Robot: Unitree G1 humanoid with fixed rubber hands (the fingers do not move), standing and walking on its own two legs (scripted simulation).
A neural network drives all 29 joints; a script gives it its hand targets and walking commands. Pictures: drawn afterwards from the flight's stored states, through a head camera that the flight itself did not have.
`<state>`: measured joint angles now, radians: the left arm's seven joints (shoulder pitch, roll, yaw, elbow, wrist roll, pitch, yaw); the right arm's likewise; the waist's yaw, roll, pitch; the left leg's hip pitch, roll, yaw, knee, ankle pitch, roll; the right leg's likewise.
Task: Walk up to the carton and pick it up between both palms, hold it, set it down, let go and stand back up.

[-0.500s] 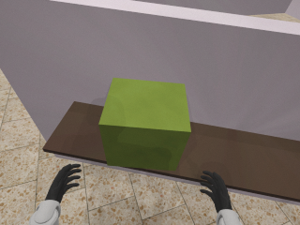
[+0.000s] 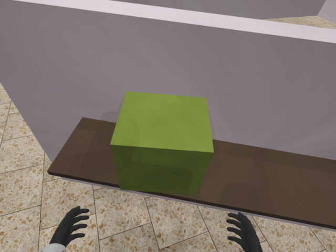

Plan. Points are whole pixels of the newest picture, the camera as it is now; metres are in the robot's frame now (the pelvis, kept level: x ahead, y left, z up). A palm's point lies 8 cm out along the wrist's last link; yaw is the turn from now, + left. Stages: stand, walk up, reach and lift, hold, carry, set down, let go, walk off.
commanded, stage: let go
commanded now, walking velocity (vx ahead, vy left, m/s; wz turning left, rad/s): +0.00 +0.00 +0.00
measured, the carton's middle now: (162, 144) +0.42 +0.03 -0.02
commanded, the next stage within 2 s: stand in 0.56 s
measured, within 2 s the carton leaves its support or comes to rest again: neither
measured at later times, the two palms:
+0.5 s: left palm (71, 246) +0.15 +0.23 -0.08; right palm out of the picture +0.14 -0.22 -0.08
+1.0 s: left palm out of the picture +0.03 +0.26 -0.11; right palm out of the picture +0.06 -0.23 -0.13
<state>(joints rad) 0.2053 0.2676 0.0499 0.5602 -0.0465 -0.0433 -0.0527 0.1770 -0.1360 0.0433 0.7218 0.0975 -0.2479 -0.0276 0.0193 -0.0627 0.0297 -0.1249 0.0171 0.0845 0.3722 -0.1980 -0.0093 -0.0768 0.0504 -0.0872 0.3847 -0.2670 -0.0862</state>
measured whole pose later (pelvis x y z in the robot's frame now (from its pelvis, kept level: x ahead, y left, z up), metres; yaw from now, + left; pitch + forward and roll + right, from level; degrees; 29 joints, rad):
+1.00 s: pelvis -0.01 +0.00 +0.00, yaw +4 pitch -2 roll +0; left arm 0.36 0.21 0.03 0.76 0.04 0.00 0.01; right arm 0.30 -0.20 -0.03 0.88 -0.04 0.01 0.02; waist 0.02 0.01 -0.03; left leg -0.20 0.00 0.02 0.43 -0.20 0.00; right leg -0.11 0.04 -0.15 0.40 -0.27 -0.08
